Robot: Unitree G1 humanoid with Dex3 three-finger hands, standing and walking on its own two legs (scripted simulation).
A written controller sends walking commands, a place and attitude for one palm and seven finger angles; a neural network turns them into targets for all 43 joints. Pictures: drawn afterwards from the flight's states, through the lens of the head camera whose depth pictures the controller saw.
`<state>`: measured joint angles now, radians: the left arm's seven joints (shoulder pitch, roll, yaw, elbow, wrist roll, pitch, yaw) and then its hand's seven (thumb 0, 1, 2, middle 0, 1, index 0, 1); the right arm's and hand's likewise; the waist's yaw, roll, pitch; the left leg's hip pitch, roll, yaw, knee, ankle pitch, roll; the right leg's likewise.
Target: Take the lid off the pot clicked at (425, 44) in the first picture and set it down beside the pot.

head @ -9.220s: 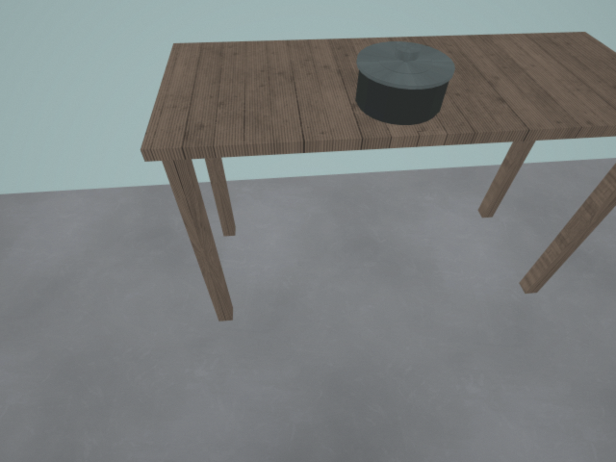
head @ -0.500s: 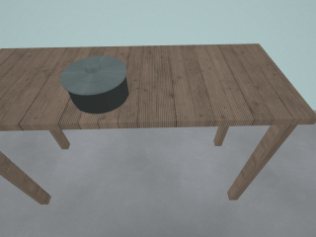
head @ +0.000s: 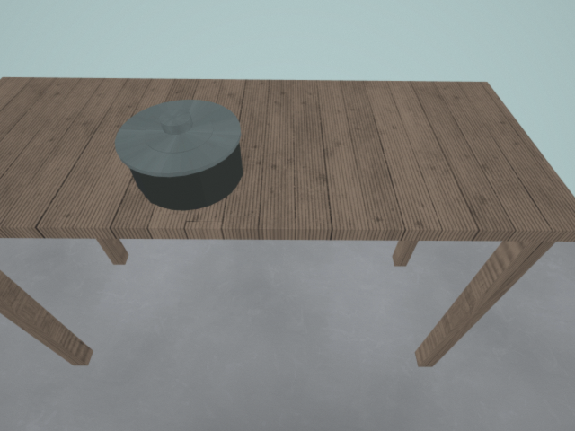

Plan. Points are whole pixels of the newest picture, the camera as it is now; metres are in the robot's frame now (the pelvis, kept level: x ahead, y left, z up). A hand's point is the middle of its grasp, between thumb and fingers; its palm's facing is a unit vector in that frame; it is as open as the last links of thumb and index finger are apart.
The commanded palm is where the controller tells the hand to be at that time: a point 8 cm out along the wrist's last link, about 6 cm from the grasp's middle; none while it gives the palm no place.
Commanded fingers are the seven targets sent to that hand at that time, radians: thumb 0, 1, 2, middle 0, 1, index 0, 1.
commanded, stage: look again from close up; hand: left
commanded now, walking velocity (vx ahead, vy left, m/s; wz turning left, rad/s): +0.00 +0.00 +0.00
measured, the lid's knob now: (176, 121) +0.55 +0.23 +0.14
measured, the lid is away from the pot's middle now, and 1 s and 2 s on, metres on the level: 0.00 0.00 0.00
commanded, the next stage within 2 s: shuffle to correct the standing spot in 0.80 s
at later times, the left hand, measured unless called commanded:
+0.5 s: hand out of the picture +0.05 +0.18 -0.17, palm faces +0.04 -0.98 -0.21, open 7.3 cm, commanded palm none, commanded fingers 0.00 0.90 0.90 -0.20 -0.30 -0.20 -0.30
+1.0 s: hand out of the picture +0.04 +0.18 -0.18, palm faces +0.07 -0.98 -0.20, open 7.4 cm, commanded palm none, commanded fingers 0.00 0.90 0.90 -0.20 -0.30 -0.20 -0.30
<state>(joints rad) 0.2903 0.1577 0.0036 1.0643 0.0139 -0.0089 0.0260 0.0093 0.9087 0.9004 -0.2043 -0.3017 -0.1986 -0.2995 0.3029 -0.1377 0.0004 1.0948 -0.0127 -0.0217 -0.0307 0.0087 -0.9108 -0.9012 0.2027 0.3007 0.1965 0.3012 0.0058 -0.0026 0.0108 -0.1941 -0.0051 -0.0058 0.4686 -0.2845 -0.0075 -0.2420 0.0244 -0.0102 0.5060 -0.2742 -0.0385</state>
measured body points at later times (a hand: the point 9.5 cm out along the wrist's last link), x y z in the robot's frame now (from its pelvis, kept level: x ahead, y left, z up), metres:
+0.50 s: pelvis +0.03 +0.00 +0.00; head +0.05 +0.00 +0.45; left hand +0.05 +0.23 -0.16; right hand +0.03 -0.21 -0.16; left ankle -0.02 +0.13 -0.74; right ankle +0.00 -0.09 -0.74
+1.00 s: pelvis +0.04 +0.00 +0.00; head +0.05 +0.00 +0.45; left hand +0.04 +0.23 -0.16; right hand +0.03 -0.21 -0.16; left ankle -0.02 +0.13 -0.74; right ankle +0.00 -0.09 -0.74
